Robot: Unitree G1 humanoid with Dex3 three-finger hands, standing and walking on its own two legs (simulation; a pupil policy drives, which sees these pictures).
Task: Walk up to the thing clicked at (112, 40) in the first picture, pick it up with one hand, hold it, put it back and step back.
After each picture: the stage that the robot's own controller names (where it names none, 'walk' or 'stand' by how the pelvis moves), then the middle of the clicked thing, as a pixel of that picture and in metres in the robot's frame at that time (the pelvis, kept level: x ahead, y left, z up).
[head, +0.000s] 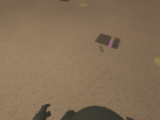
stand; (111, 42) +1.62 -0.50 -0.65
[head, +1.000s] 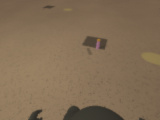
walk; (98, 44) +1.57 -0.06 -0.62
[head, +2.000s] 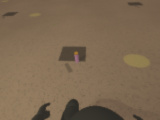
walk; (76, 57) +1.05 +0.29 -0.65
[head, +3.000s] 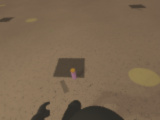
walk; (73, 74) +0.69 +0.29 -0.65
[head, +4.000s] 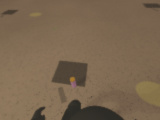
walk; (73, 82) +0.49 +0.25 -0.64
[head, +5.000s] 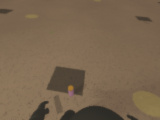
stand; (70, 91) +0.42 +0.19 -0.65
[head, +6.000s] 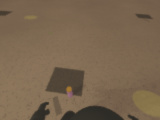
stand; (69, 92) +0.40 +0.22 -0.65
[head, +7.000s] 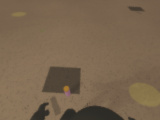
stand; (67, 91) +0.37 +0.25 -0.65
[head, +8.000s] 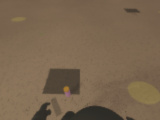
stand; (67, 92) +0.39 +0.26 -0.66
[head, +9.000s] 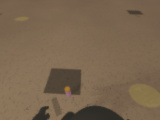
stand; (68, 92) +0.40 +0.25 -0.66
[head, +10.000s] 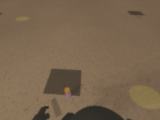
stand; (68, 93) +0.38 +0.25 -0.66
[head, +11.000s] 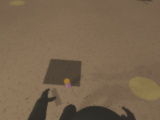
go down; (67, 83) +0.41 +0.23 -0.63
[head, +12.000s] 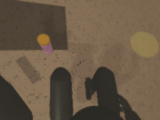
go down; (46, 46) +0.48 +0.27 -0.23
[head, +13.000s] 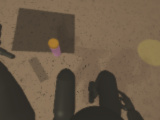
close in; (55, 49) +0.49 +0.26 -0.26
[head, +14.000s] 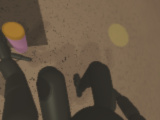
close in; (18, 41) +0.47 +0.31 -0.17
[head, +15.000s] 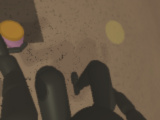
lift; (14, 39) +0.45 +0.30 -0.17
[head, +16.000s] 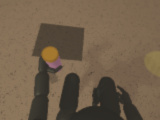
lift; (54, 62) +0.34 +0.24 -0.02
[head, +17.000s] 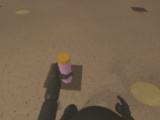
hold; (65, 69) +0.32 +0.17 +0.06
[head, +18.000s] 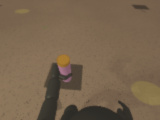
hold; (65, 70) +0.32 +0.17 +0.04
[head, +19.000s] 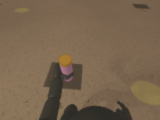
crouch; (67, 69) +0.33 +0.16 +0.04
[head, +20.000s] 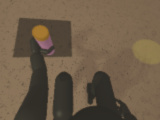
crouch; (46, 43) +0.48 +0.24 -0.04
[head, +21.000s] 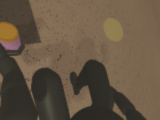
lower; (11, 43) +0.46 +0.29 -0.17
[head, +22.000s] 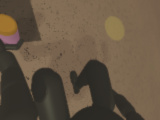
lower; (10, 36) +0.47 +0.30 -0.17
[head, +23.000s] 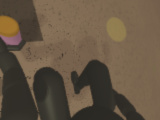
lower; (12, 38) +0.46 +0.30 -0.17
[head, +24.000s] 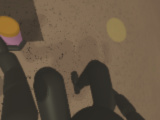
lower; (12, 38) +0.46 +0.30 -0.17
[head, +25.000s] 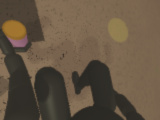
loosen; (19, 40) +0.46 +0.28 -0.17
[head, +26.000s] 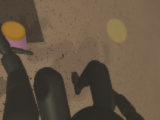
withdraw; (18, 41) +0.46 +0.29 -0.17
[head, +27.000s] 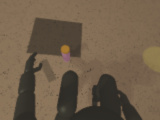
walk; (66, 54) +0.48 +0.22 -0.29
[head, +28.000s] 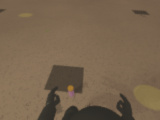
stand; (71, 91) +0.40 +0.19 -0.59
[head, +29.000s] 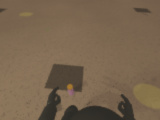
stand; (70, 90) +0.41 +0.20 -0.60
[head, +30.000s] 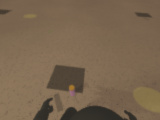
stand; (72, 90) +0.42 +0.19 -0.63
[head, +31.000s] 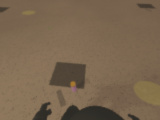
walk; (73, 86) +0.43 +0.19 -0.65
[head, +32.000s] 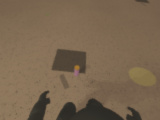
walk; (76, 71) +0.61 +0.11 -0.64
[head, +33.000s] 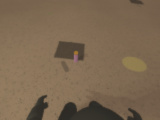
walk; (75, 57) +0.92 +0.19 -0.64
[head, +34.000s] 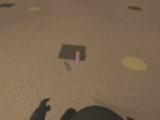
stand; (77, 57) +1.04 +0.20 -0.65
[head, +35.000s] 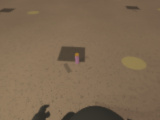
stand; (77, 58) +1.03 +0.22 -0.66
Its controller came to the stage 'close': yes
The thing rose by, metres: 0.69
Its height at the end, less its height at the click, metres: +0.00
